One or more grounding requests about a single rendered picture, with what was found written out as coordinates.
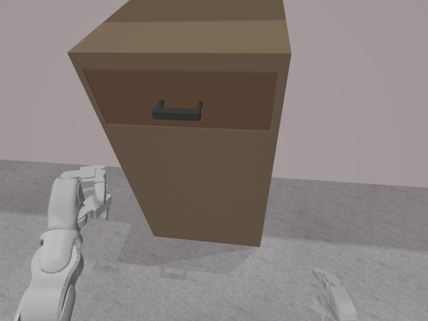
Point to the cabinet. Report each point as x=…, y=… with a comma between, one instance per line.
x=202, y=184

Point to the drawer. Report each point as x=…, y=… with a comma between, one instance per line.
x=231, y=99

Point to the left robot forearm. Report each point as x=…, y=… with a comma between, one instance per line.
x=55, y=268

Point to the robot left hand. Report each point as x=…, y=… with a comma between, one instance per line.
x=67, y=196

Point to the handle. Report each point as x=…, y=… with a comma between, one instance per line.
x=191, y=114

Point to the robot right hand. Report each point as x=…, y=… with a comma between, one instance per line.
x=338, y=306

